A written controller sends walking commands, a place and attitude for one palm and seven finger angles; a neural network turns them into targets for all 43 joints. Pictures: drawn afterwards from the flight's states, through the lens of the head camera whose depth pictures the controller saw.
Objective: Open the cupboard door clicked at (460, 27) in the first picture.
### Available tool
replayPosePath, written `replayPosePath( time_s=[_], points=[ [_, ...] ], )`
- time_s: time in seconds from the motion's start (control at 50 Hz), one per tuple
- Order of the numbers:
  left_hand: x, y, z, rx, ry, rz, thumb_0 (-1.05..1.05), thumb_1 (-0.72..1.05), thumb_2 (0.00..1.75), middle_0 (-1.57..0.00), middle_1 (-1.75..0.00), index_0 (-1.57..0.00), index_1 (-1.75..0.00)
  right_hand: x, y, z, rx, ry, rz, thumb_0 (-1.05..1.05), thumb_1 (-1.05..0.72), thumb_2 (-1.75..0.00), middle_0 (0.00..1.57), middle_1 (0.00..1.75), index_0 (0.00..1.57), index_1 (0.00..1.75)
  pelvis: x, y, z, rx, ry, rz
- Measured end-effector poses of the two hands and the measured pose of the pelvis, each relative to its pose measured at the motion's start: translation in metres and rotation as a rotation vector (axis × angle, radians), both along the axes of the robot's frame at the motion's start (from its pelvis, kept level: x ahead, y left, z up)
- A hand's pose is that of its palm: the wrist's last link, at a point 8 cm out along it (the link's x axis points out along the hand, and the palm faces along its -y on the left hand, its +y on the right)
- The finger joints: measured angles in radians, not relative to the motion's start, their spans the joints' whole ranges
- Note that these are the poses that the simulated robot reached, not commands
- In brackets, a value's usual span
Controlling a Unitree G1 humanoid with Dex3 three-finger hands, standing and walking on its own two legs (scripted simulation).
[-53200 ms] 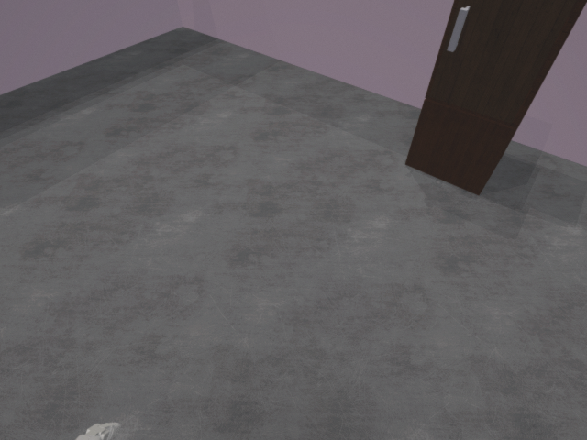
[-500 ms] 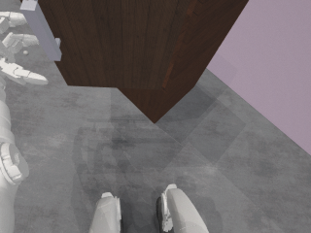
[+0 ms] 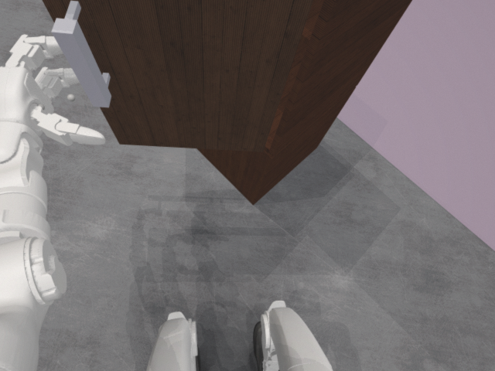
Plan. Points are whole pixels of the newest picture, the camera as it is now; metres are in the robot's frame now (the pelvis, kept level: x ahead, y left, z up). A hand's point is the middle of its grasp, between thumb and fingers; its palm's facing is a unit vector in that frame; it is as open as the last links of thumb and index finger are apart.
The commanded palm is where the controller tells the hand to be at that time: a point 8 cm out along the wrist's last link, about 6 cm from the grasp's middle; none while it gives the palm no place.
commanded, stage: slide the fingers in behind the handle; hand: left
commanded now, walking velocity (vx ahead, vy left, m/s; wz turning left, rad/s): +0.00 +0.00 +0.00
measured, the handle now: (89, 58) +0.59 +0.21 +0.06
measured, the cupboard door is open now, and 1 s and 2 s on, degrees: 46 45 45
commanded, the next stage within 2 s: move the hooked fingers beside the handle in 0.62 s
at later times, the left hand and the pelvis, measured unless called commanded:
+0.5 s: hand (72, 97) +0.51 +0.22 +0.06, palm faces +0.00 -1.00 -0.01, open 14.3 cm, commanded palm +0.50 +0.23 +0.06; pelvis +0.01 +0.00 +0.00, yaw +2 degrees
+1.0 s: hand (71, 94) +0.52 +0.23 +0.06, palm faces -0.01 -1.00 -0.01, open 14.2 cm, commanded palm +0.50 +0.25 +0.06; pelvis +0.00 +0.01 +0.00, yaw +1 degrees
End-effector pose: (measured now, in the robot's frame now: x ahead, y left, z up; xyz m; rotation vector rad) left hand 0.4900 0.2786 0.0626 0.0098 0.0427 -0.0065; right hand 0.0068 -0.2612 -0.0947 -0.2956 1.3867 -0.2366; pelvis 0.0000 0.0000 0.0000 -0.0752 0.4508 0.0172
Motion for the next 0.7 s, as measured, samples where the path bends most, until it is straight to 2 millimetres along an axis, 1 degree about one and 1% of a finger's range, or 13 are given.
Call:
replayPosePath(
  time_s=[0.18, 0.4, 0.54, 0.7],
  points=[
    [-0.002, -0.002, 0.0, -0.001, -0.005, 0.01, -0.02, -0.5, 0.3, -0.22, -1.19, -0.22, -1.17, 0.012, -0.002, 0.001, -0.002, -0.004, 0.025, 0.0, -0.91, -0.9, 0.2, 0.3, 0.2, 0.3, 0.004, 0.001, 0.002, -0.001, -0.001, 0.013],
    [-0.002, -0.003, -0.001, -0.003, -0.007, 0.015, -0.02, -0.5, 0.3, -0.21, -1.2, -0.21, -1.18, 0.022, 0.003, -0.001, 0.012, -0.003, 0.049, 0.0, -0.91, -0.9, 0.2, 0.3, 0.2, 0.3, 0.006, 0.002, 0.003, -0.004, -0.001, 0.027],
    [0.002, -0.001, -0.001, -0.003, -0.01, 0.009, -0.02, -0.5, 0.3, -0.23, -1.22, -0.23, -1.2, 0.022, 0.005, -0.002, 0.008, -0.001, 0.054, 0.0, -0.91, -0.9, 0.2, 0.3, 0.2, 0.3, 0.006, 0.003, 0.0, -0.007, 0.007, 0.03],
    [0.005, 0.0, -0.002, -0.008, -0.012, 0.004, -0.02, -0.5, 0.3, -0.24, -1.24, -0.25, -1.2, 0.016, 0.007, -0.003, 0.009, 0.012, 0.042, 0.0, -0.91, -0.9, 0.2, 0.3, 0.2, 0.3, 0.004, 0.005, -0.001, -0.009, 0.013, 0.025]
  ],
)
